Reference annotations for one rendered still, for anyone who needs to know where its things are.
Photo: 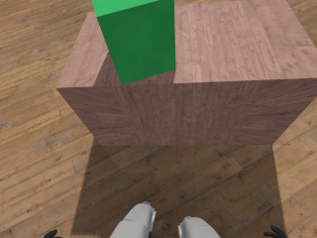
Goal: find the right robot hand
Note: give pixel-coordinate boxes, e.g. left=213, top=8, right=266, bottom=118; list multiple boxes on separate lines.
left=264, top=225, right=288, bottom=238

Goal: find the right robot thigh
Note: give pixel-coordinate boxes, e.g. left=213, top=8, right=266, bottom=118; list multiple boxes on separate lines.
left=177, top=217, right=221, bottom=238

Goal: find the carton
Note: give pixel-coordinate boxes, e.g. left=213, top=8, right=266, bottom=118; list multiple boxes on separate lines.
left=91, top=0, right=176, bottom=85

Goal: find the left robot thigh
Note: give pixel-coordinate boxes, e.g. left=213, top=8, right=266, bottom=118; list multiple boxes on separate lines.
left=110, top=203, right=157, bottom=238

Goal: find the robot thigh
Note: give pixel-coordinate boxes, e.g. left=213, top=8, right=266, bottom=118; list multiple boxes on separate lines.
left=110, top=203, right=157, bottom=238
left=177, top=217, right=221, bottom=238

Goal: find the pedestal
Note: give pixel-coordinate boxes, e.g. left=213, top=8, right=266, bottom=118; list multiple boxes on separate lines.
left=55, top=0, right=317, bottom=146

